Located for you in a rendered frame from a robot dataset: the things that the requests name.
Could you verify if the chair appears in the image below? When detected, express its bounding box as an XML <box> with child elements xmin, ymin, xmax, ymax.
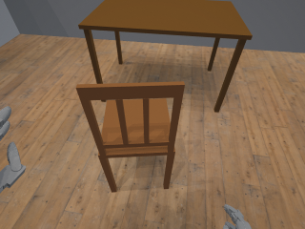
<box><xmin>75</xmin><ymin>81</ymin><xmax>185</xmax><ymax>193</ymax></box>

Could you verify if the table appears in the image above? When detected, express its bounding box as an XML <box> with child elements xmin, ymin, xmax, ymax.
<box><xmin>78</xmin><ymin>0</ymin><xmax>253</xmax><ymax>113</ymax></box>

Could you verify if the right robot hand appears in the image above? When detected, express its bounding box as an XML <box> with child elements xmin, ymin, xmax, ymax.
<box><xmin>223</xmin><ymin>204</ymin><xmax>252</xmax><ymax>229</ymax></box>

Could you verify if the left robot hand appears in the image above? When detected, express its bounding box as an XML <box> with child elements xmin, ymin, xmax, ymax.
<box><xmin>0</xmin><ymin>106</ymin><xmax>26</xmax><ymax>193</ymax></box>

